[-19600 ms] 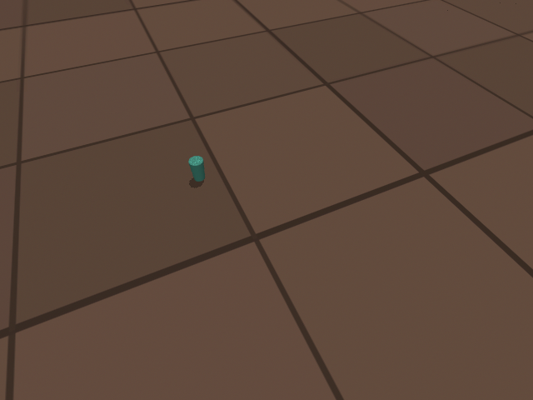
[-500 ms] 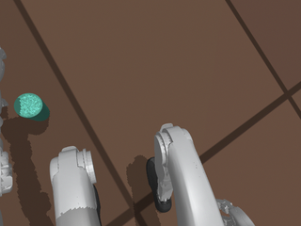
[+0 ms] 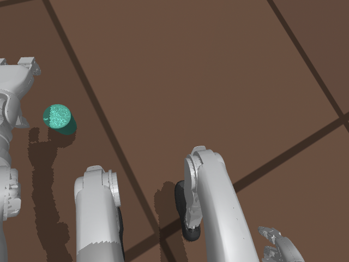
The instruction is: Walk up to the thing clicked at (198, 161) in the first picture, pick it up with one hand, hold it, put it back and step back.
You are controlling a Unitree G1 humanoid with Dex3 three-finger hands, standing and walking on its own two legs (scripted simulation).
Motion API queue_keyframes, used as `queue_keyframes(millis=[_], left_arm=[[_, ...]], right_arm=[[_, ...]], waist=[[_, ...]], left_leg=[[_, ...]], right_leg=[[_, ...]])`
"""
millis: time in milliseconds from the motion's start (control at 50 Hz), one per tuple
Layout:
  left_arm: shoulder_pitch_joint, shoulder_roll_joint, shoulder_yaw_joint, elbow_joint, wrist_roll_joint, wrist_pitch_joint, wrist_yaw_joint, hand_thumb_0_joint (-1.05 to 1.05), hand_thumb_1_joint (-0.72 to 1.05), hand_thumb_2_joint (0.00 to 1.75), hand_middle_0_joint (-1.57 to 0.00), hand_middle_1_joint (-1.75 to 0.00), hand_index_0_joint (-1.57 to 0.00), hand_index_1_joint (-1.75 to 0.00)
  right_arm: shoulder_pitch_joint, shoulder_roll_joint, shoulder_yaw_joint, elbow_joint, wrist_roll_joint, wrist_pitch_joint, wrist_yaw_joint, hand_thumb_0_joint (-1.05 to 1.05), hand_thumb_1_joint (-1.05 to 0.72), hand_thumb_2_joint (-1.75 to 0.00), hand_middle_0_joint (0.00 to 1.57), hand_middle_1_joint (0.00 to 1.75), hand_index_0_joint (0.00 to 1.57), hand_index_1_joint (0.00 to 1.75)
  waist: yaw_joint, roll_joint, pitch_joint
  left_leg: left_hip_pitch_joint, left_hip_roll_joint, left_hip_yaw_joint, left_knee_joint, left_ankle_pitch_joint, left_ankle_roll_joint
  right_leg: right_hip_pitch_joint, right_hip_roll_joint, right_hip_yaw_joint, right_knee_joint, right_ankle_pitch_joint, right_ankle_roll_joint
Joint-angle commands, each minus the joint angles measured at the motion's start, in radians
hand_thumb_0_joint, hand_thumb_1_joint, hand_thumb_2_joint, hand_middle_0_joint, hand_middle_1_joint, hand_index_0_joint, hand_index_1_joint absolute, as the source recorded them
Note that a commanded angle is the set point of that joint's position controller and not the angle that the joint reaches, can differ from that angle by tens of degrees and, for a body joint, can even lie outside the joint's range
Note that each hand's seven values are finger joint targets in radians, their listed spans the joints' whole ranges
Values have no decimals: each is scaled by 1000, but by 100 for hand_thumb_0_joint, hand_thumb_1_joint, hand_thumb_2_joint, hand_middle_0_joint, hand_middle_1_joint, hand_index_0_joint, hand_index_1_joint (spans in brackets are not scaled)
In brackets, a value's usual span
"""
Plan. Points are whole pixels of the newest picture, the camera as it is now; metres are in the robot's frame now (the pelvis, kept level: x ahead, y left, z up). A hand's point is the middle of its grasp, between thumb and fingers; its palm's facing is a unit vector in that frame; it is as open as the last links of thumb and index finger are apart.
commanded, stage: go down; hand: left
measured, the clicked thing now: (62, 122) +0.50 +0.24 -0.33
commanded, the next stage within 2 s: none
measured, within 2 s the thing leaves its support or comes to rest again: neither
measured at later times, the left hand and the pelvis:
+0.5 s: hand out of the picture +0.51 +0.30 -0.08, palm faces -0.40 -0.02 -0.92, open 13.0 cm; pelvis +0.01 +0.00 +0.02, yaw -1 degrees
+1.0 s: hand out of the picture +0.48 +0.31 +0.05, palm faces -0.42 -0.02 -0.91, open 12.7 cm; pelvis +0.01 +0.00 +0.11, yaw +1 degrees
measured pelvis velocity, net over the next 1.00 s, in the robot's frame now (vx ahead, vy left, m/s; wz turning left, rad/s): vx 0.01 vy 0.00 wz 0.02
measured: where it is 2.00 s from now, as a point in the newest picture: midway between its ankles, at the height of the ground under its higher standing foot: (153, 233)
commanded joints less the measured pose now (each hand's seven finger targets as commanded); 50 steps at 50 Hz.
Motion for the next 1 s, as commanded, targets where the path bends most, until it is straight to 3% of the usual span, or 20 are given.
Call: queue_keyframes(millis=[0,20,80,100,160,260,300,340,360,380,400,480,520,560,680,760,800,840,900,980], left_arm=[[-406,261,85,-97,29,16,116,0,-47,93,-15,-93,-16,-93],[-440,298,104,-90,43,16,132,0,-48,94,-15,-94,-15,-94],[-448,377,167,-76,59,34,176,0,-48,93,-14,-95,-15,-94],[-436,376,175,-70,61,42,182,0,-40,95,-22,-87,-20,-86],[-411,385,186,-114,46,62,176,0,-52,99,-16,-92,-12,-96],[-343,364,168,-229,14,75,82,0,-46,105,-22,-95,-18,-99],[-303,359,168,-282,-7,74,33,0,-42,103,-24,-98,-21,-101],[-271,306,139,-328,-38,76,-10,0,-39,98,-23,-98,-22,-99],[-283,349,167,-383,-48,72,-24,0,-39,96,-22,-98,-22,-98],[-238,310,140,-374,-59,73,-44,0,-38,94,-23,-97,-22,-97],[-211,316,147,-392,-68,71,-62,0,-37,91,-22,-98,-23,-97],[-181,330,157,-476,-92,58,-117,0,-36,87,-22,-95,-23,-94],[-182,275,119,-494,-107,49,-139,0,-34,83,-21,-94,-23,-92],[-142,262,114,-469,-118,44,-150,0,-32,83,-25,-91,-26,-90],[-193,268,108,-506,-121,21,-141,0,-30,88,-28,-91,-27,-91],[-161,256,100,-444,-110,22,-121,0,-31,85,-28,-89,-27,-89],[-169,234,84,-438,-107,26,-118,0,-31,84,-27,-90,-27,-89],[-184,285,111,-436,-106,25,-112,0,-31,84,-26,-91,-27,-90],[-180,245,92,-421,-116,25,-113,0,-32,83,-27,-88,-27,-88],[-182,290,114,-423,-108,20,-115,0,-32,83,-27,-88,-27,-88]], right_arm=[[213,-209,-72,9,-13,-22,-2,0,-91,-90,20,30,20,30],[218,-215,-71,10,-16,-26,1,0,-91,-90,20,30,20,30],[208,-217,-70,1,-21,-36,6,0,-91,-90,20,30,20,30],[216,-217,-72,-4,-22,-41,7,0,-89,-89,20,30,20,30],[221,-220,-79,-6,-15,-45,8,0,-91,-90,20,30,20,30],[264,-220,-105,-11,-2,-26,7,0,-91,-90,20,30,20,30],[269,-224,-116,-25,4,-13,5,0,-92,-90,20,30,20,30],[275,-219,-116,-33,12,3,3,0,-91,-90,20,30,20,30],[263,-231,-124,-56,15,8,-1,0,-92,-90,20,30,20,30],[277,-221,-123,-44,20,16,-3,0,-92,-90,20,30,20,30],[267,-219,-120,-59,21,21,-4,0,-92,-90,20,30,20,30],[239,-219,-124,-86,36,43,-21,0,-91,-90,20,30,20,30],[235,-199,-115,-78,40,50,-28,0,-91,-90,20,30,20,30],[223,-201,-110,-72,44,54,-38,0,-91,-90,20,30,20,30],[187,-175,-101,-70,51,56,-53,0,-91,-90,20,30,20,30],[167,-168,-98,-64,58,52,-62,0,-91,-90,20,30,20,30],[165,-163,-96,-61,57,49,-65,0,-91,-90,20,30,20,30],[164,-164,-99,-60,59,48,-68,0,-91,-90,20,30,20,30],[157,-156,-99,-57,60,43,-72,0,-91,-90,20,30,20,30],[169,-152,-96,-57,61,41,-77,0,-91,-90,20,30,20,30]], waist=[[-32,270,-632],[-40,300,-652],[-19,346,-716],[-24,341,-729],[-15,382,-795],[-17,359,-791],[-5,327,-767],[-1,303,-774],[5,282,-785],[13,281,-783],[16,260,-764],[38,248,-736],[34,266,-711],[36,246,-638],[43,265,-663],[48,251,-594],[44,260,-613],[49,237,-634],[41,237,-595],[49,233,-652]], left_leg=[[463,-14,70,-240,109,20],[453,-15,74,-226,112,22],[482,-16,72,-233,103,18],[496,-16,70,-233,107,19],[533,-14,67,-237,140,17],[512,-14,80,-247,131,23],[510,-13,74,-261,125,25],[530,-9,69,-279,151,25],[539,-7,65,-278,166,26],[545,-9,70,-290,174,26],[543,-7,68,-299,191,26],[606,-8,39,-369,183,23],[646,0,33,-412,172,21],[669,2,17,-444,170,17],[741,16,31,-522,164,25],[754,20,21,-590,109,22],[797,23,21,-604,142,19],[794,19,36,-605,143,25],[813,25,25,-642,115,23],[855,23,34,-658,161,23]], right_leg=[[282,46,-85,-153,100,-80],[283,43,-83,-144,105,-77],[284,39,-84,-120,93,-77],[289,38,-86,-119,97,-75],[306,36,-87,-110,124,-78],[366,40,-77,-163,111,-81],[380,42,-77,-188,97,-83],[405,43,-75,-214,114,-82],[416,44,-74,-225,123,-84],[440,44,-68,-243,127,-84],[457,46,-68,-258,138,-84],[468,43,-65,-312,117,-90],[470,45,-62,-335,114,-87],[456,41,-65,-360,106,-88],[555,46,-53,-414,139,-73],[575,48,-57,-457,107,-70],[590,52,-58,-469,128,-71],[636,53,-52,-499,130,-69],[633,52,-52,-525,111,-67],[700,55,-47,-555,142,-68]])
